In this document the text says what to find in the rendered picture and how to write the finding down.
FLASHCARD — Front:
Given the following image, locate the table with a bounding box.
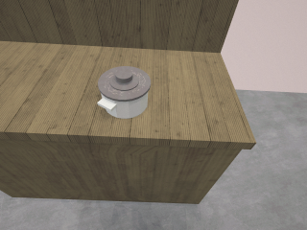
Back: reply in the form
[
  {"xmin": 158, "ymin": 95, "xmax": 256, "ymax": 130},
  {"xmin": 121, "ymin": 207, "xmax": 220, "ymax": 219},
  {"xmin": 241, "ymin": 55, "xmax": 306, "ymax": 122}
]
[{"xmin": 0, "ymin": 0, "xmax": 256, "ymax": 204}]

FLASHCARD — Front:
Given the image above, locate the knob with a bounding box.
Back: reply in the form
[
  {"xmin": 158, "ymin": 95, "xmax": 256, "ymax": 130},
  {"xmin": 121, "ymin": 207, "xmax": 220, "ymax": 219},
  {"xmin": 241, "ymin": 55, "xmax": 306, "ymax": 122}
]
[{"xmin": 115, "ymin": 68, "xmax": 133, "ymax": 83}]

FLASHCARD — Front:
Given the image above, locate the pot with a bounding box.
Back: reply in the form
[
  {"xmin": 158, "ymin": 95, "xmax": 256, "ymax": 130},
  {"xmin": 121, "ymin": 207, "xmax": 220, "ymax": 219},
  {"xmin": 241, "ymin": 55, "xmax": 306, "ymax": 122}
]
[{"xmin": 97, "ymin": 92, "xmax": 148, "ymax": 119}]

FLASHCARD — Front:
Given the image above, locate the lid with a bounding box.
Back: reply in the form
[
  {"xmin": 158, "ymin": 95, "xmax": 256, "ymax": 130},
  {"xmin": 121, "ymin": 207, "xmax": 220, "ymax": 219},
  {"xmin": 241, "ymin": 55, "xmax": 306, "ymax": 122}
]
[{"xmin": 98, "ymin": 66, "xmax": 151, "ymax": 102}]

